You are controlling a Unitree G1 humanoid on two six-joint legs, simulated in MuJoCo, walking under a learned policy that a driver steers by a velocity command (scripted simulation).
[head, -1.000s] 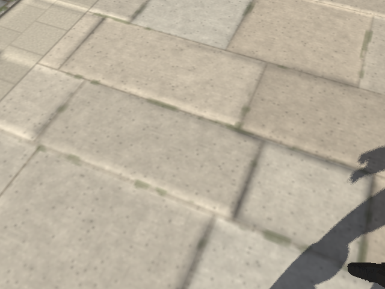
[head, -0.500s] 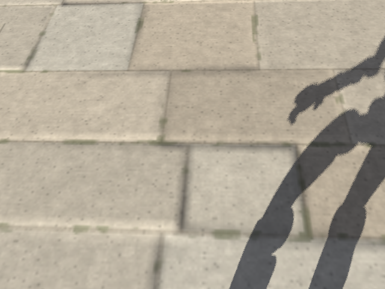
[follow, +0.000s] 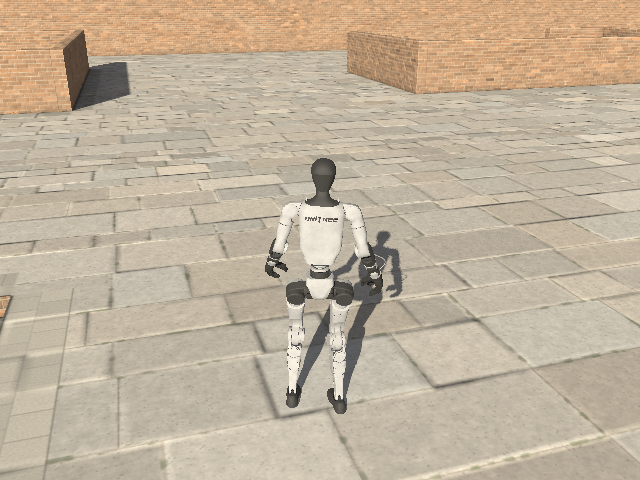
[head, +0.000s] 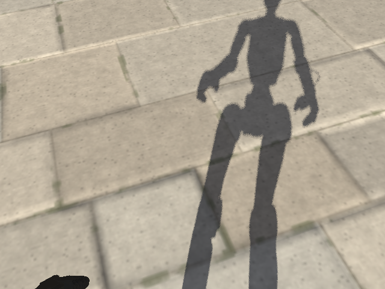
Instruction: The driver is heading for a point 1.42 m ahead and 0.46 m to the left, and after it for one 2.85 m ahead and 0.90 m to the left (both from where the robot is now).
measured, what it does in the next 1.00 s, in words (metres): walks ahead, turning left: left foot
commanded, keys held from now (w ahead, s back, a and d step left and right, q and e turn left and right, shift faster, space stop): q+shift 0.02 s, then w+q+shift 0.60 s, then w+e+shift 0.38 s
